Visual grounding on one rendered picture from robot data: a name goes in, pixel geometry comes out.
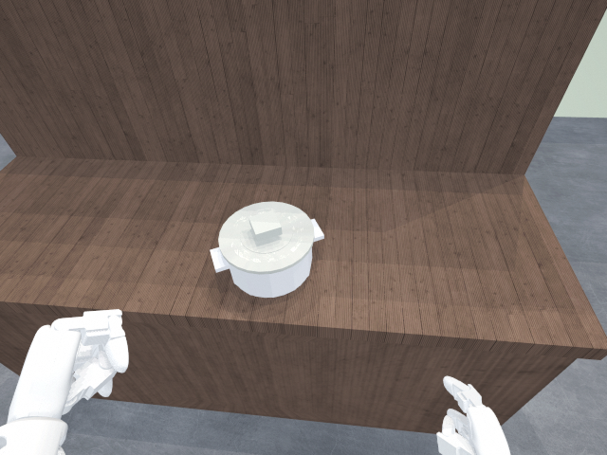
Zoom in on table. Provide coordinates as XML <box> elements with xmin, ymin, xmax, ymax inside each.
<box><xmin>0</xmin><ymin>0</ymin><xmax>607</xmax><ymax>436</ymax></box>

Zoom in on left robot hand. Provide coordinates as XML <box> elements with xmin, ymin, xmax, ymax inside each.
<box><xmin>7</xmin><ymin>309</ymin><xmax>129</xmax><ymax>423</ymax></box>

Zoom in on lid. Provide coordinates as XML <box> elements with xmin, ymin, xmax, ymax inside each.
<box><xmin>218</xmin><ymin>202</ymin><xmax>315</xmax><ymax>275</ymax></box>

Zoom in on pot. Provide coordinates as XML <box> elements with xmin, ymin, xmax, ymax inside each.
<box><xmin>210</xmin><ymin>219</ymin><xmax>324</xmax><ymax>298</ymax></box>

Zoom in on robot left forearm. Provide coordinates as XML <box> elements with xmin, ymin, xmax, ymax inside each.
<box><xmin>0</xmin><ymin>417</ymin><xmax>68</xmax><ymax>455</ymax></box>

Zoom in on right robot hand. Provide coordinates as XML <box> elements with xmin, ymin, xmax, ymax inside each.
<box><xmin>436</xmin><ymin>376</ymin><xmax>510</xmax><ymax>455</ymax></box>

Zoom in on knob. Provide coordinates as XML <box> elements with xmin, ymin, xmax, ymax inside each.
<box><xmin>249</xmin><ymin>210</ymin><xmax>283</xmax><ymax>242</ymax></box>

